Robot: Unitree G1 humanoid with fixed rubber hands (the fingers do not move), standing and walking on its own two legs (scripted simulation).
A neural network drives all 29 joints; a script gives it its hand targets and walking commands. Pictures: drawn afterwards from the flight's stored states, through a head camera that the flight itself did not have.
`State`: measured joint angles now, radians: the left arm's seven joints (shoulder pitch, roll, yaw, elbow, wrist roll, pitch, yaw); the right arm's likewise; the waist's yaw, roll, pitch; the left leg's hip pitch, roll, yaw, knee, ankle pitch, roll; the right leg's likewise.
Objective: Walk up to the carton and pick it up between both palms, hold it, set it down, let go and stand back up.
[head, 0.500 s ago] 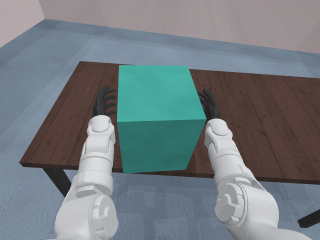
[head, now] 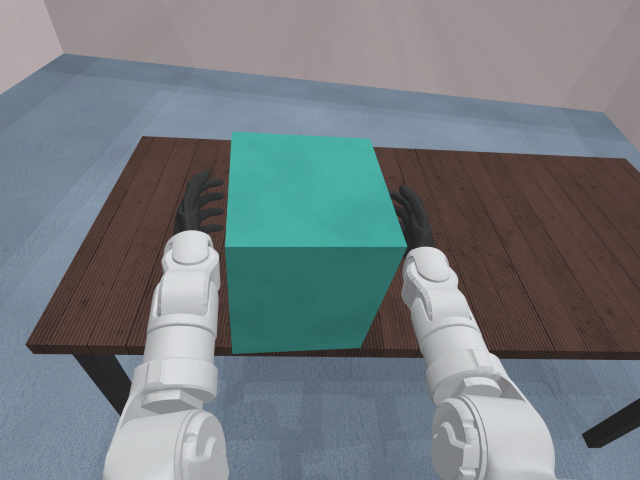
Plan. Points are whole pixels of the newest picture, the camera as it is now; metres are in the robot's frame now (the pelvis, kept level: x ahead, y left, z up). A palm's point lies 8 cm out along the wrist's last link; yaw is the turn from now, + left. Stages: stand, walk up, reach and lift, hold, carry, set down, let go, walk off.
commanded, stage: reach and lift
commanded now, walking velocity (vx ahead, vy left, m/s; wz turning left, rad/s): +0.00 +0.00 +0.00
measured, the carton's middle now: (300, 247) +0.44 +0.03 +0.06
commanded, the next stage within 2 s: none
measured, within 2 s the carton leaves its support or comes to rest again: neither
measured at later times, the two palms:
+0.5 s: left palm (174, 215) +0.37 +0.17 +0.17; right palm (419, 229) +0.38 -0.11 +0.16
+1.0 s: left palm (169, 203) +0.37 +0.17 +0.19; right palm (424, 227) +0.36 -0.11 +0.18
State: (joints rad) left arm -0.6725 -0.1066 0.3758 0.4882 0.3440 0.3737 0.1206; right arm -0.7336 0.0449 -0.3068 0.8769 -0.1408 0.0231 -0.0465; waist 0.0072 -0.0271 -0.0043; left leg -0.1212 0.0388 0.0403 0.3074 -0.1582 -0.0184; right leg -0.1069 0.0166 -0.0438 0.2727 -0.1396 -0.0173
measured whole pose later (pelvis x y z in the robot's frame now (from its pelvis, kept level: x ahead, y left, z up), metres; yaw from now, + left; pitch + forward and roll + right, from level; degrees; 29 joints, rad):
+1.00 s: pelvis -0.01 +0.01 +0.00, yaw +3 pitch -10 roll -1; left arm -0.73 -0.04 0.34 0.27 0.43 0.65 0.00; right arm -0.74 0.03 -0.11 0.66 0.09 0.21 -0.17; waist -0.11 -0.06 0.09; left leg 0.02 0.01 0.00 0.31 -0.16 0.00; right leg 0.08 -0.01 -0.09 0.23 -0.13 0.00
